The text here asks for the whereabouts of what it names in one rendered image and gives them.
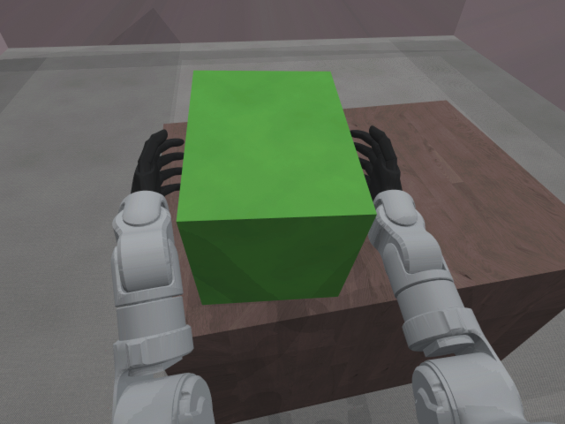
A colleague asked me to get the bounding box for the right robot hand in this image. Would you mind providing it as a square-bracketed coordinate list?
[350, 125, 403, 200]

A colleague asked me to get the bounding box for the left robot forearm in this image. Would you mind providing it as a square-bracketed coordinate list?
[111, 191, 194, 424]

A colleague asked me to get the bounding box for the left robot upper arm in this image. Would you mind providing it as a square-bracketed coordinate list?
[113, 373, 215, 424]

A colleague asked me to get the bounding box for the carton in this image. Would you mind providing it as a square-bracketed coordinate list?
[177, 71, 377, 305]

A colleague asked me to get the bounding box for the right robot upper arm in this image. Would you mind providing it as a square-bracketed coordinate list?
[412, 352, 556, 424]

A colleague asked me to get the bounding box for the left robot hand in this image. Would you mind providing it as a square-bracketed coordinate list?
[131, 129, 185, 197]

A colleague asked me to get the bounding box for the pedestal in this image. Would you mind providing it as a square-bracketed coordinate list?
[161, 100, 565, 424]

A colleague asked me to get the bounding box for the right robot forearm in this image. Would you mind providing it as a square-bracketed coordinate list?
[368, 190, 524, 415]

